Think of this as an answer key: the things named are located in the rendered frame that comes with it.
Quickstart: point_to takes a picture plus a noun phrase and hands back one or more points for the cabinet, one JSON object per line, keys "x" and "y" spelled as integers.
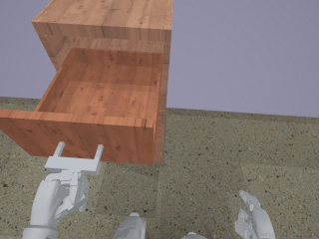
{"x": 121, "y": 25}

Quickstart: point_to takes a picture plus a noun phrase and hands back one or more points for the left robot forearm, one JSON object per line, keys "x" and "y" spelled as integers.
{"x": 40, "y": 232}

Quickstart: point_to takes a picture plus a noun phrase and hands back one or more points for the robot left hand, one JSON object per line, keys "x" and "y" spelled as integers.
{"x": 68, "y": 186}

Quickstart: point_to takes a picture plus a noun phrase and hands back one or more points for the robot right hand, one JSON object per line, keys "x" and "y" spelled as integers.
{"x": 258, "y": 224}

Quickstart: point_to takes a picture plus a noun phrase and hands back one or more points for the drawer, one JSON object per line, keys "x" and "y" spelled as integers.
{"x": 98, "y": 96}

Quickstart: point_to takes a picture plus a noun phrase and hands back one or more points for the left robot shin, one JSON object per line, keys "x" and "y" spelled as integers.
{"x": 135, "y": 214}

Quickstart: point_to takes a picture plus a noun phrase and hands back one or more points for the handle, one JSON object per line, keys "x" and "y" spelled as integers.
{"x": 57, "y": 163}

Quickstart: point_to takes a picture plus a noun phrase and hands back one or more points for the left robot thigh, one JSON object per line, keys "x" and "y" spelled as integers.
{"x": 133, "y": 227}

